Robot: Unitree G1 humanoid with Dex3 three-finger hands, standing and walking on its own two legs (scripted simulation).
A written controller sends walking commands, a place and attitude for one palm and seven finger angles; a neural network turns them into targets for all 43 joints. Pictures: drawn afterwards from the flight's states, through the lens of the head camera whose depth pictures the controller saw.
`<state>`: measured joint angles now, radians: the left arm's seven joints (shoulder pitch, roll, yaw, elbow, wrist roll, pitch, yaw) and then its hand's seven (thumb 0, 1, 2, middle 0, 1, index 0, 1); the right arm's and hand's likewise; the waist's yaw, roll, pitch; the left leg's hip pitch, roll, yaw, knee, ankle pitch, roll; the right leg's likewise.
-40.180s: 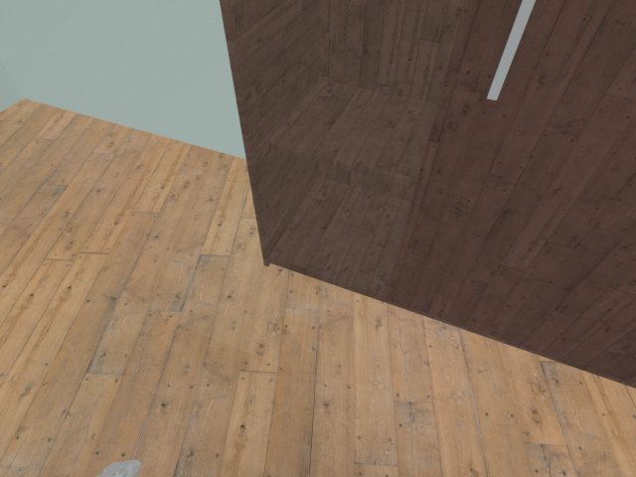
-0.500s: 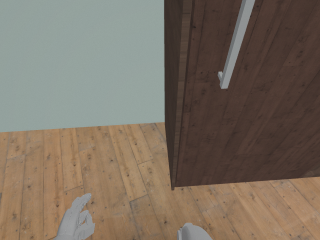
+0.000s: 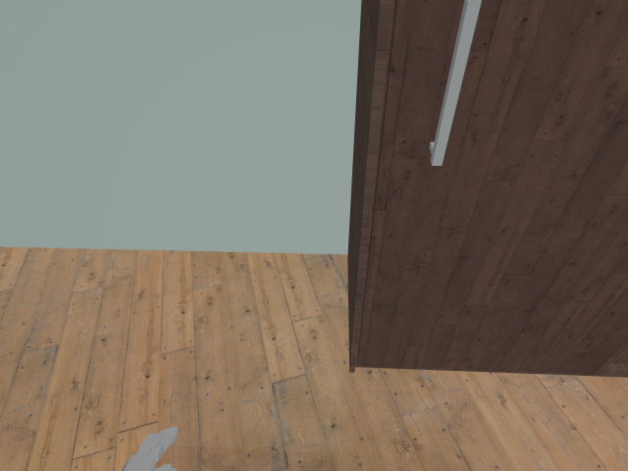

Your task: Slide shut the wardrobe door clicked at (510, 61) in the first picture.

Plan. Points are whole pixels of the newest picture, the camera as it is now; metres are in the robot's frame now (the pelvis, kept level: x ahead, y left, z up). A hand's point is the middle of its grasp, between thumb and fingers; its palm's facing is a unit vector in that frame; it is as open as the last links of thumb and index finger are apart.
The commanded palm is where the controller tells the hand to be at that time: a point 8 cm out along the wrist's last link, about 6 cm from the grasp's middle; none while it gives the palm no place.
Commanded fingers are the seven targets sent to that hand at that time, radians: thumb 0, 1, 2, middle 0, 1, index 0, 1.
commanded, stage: stop stepping back and stand still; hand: right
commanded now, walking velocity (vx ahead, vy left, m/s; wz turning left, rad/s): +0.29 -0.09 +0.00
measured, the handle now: (453, 69) +0.62 -0.20 +0.26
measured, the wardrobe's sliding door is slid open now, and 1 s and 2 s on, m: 0.00 0.00 0.00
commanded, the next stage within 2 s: let the arm hang, fingers relaxed in 0.38 s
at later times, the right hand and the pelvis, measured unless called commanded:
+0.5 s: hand out of the picture +0.18 -0.30 +0.14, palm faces +0.47 +0.76 -0.44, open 7.4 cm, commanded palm none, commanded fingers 0.00 -0.90 -0.90 0.20 0.30 0.20 0.30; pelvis -0.02 -0.03 -0.01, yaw +0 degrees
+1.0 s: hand out of the picture +0.01 -0.26 -0.18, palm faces +0.06 +0.97 -0.22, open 7.2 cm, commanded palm none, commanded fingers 0.00 -0.90 -0.90 0.20 0.30 0.20 0.30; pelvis -0.01 -0.06 +0.00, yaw -3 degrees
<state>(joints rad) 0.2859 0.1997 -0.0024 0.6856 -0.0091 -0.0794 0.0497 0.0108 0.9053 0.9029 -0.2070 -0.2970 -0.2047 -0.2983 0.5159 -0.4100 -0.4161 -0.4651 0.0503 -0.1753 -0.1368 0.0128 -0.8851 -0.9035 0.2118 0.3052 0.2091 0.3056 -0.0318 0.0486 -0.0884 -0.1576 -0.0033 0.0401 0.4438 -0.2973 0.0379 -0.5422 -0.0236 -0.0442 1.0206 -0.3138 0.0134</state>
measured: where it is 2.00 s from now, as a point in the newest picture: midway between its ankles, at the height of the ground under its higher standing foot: outside the picture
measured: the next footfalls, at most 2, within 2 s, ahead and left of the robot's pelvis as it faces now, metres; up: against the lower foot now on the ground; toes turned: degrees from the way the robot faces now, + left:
right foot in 0.12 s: +0.03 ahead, -0.15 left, +0.00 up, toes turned -5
right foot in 0.56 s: +0.03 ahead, -0.14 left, +0.00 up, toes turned -4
